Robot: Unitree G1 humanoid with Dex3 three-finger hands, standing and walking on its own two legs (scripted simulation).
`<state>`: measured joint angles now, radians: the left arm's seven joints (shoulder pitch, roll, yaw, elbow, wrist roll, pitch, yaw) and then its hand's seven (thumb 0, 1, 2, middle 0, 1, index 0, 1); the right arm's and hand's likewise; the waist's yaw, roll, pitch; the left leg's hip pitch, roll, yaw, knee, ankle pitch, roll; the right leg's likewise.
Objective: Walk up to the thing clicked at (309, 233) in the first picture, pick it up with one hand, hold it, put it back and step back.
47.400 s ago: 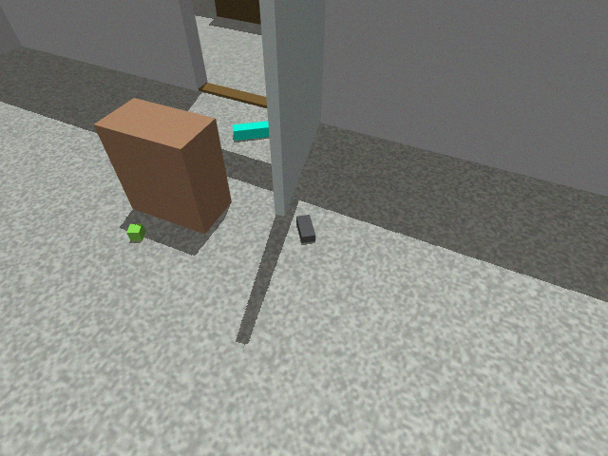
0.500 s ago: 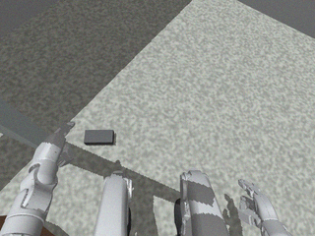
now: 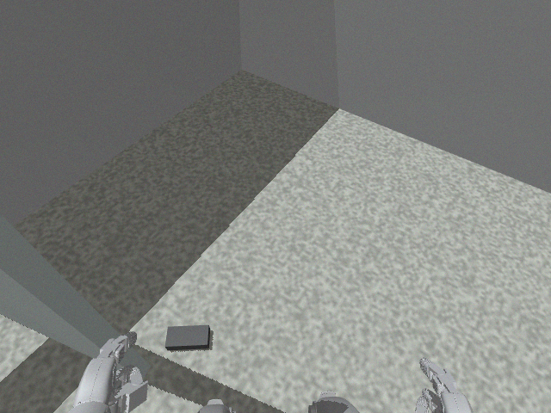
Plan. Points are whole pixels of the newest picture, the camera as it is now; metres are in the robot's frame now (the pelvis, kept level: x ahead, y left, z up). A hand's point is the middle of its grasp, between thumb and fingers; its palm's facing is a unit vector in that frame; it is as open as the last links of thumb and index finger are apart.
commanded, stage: home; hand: left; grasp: from above
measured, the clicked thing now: (188, 337) +0.47 +0.24 -0.66
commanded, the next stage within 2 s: none
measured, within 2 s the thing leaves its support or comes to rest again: neither
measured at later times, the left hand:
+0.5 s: hand (122, 409) +0.18 +0.19 -0.01, palm faces +0.07 -0.98 -0.19, open 7.4 cm
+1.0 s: hand (126, 407) +0.18 +0.18 +0.00, palm faces +0.06 -0.98 -0.19, open 7.4 cm
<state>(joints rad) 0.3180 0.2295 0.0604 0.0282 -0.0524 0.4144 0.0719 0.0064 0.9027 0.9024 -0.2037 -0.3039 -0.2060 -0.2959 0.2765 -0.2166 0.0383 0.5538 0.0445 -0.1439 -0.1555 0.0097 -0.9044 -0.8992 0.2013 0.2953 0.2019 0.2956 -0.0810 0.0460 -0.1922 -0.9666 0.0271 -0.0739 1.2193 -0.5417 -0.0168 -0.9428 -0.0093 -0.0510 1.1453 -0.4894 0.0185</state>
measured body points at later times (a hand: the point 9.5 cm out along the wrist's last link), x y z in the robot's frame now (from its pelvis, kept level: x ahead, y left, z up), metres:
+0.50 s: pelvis +0.02 +0.00 +0.04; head +0.04 +0.01 +0.49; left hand +0.17 +0.24 +0.01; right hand +0.20 -0.23 -0.02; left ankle +0.03 +0.12 -0.64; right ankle +0.04 -0.14 -0.64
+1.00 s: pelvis +0.02 +0.00 +0.04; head +0.03 +0.00 +0.49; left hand +0.17 +0.23 +0.01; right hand +0.18 -0.24 -0.02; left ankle +0.03 +0.12 -0.64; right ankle +0.04 -0.14 -0.64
